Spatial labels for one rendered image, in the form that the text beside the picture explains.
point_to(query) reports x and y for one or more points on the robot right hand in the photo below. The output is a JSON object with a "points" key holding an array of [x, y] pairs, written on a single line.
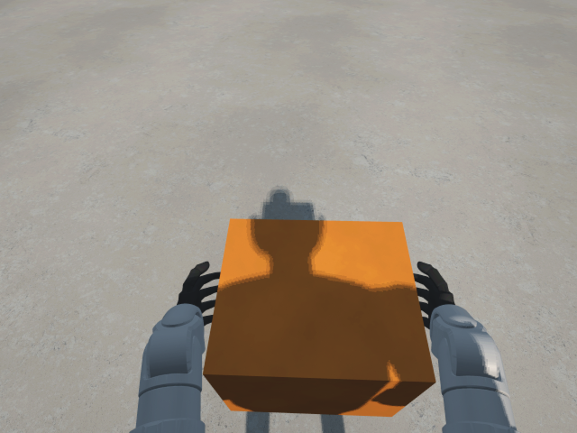
{"points": [[438, 293]]}

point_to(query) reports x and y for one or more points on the robot right forearm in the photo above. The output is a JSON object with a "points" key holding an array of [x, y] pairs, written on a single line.
{"points": [[472, 375]]}

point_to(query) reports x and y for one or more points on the robot left forearm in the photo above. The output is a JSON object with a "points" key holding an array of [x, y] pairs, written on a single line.
{"points": [[171, 375]]}

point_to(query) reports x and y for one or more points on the robot left hand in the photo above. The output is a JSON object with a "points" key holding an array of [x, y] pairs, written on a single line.
{"points": [[191, 293]]}

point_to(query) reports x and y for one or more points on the carton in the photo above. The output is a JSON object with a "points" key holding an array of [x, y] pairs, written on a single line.
{"points": [[317, 317]]}

